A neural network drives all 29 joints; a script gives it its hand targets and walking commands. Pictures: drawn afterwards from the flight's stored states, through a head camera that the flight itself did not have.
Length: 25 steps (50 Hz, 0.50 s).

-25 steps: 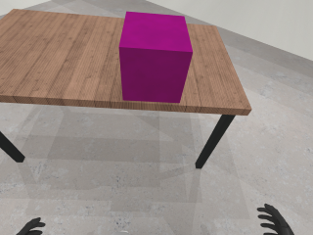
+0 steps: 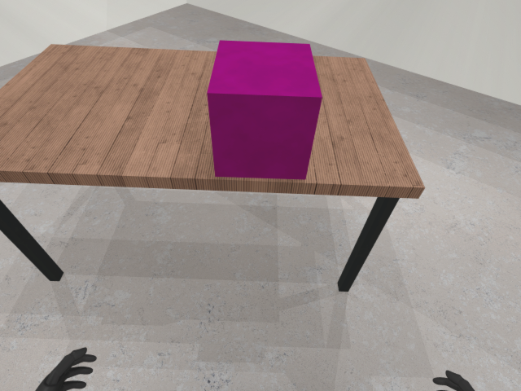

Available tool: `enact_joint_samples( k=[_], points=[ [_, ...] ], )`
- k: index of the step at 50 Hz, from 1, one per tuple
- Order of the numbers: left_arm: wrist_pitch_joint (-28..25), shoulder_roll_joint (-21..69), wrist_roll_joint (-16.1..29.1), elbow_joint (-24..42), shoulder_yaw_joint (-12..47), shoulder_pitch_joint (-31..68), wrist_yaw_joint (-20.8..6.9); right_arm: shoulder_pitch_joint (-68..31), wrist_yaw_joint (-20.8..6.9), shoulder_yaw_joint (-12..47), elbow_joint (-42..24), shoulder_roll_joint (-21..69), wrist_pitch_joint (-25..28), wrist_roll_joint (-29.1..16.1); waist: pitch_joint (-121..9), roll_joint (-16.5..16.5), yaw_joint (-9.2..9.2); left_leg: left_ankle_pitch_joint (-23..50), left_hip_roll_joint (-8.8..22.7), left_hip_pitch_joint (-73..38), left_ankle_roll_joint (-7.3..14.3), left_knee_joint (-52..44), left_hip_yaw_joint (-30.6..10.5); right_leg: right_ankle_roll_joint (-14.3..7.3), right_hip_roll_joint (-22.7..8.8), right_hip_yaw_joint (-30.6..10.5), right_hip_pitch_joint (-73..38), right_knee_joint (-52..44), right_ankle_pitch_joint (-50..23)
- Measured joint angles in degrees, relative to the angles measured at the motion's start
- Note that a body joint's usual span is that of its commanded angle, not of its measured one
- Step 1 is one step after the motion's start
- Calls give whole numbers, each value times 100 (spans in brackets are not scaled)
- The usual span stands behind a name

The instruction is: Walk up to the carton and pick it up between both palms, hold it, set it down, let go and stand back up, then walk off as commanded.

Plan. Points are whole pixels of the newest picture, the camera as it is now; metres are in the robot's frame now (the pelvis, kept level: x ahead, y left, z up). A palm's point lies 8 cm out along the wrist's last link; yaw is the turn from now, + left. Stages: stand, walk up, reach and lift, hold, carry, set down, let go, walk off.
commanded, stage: walk off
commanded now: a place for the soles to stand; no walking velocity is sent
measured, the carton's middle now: (262, 110) +0.77 +0.01 +0.02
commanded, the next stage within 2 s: stand in 0.66 s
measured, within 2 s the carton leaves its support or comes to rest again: neither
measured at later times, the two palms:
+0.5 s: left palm (51, 384) +0.16 +0.31 -0.07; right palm out of the picture +0.14 -0.31 -0.07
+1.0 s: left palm (54, 390) +0.15 +0.30 -0.06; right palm out of the picture +0.15 -0.31 -0.05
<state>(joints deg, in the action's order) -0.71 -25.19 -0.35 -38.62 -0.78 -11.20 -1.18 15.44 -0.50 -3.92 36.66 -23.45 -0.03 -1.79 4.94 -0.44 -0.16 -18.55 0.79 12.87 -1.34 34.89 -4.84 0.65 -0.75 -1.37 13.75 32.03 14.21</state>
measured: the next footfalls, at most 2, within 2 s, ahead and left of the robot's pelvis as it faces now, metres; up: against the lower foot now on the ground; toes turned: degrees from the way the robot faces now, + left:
none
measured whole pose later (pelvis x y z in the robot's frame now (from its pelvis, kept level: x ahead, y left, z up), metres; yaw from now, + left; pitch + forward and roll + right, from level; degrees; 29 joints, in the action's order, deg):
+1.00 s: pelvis +0.00 +0.00 +0.00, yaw +0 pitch -4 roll -1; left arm -0.7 -23.9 0.1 -40.8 -0.8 -8.2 -0.9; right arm 10.6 -0.5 -3.9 37.0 -23.4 0.4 -1.8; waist 2.5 -0.4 -0.2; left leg -18.5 0.9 12.8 -1.8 34.9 -4.9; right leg 2.0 -0.8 -1.3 13.6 32.1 14.9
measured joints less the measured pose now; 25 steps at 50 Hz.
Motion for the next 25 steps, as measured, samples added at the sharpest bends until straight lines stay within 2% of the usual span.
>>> enact_joint_samples(
  k=[4,25],
  points=[
    [0,9,0,1,0,-17,0,-21,0,0,1,0,27,0,-44,2,0,-47,8,0,-15,0,1,125,0,1,-5,-1,111],
    [0,-24,0,1,0,24,24,-22,0,0,1,0,46,0,-141,2,0,-177,14,-1,1,0,-1,120,0,15,-6,5,245]
  ],
)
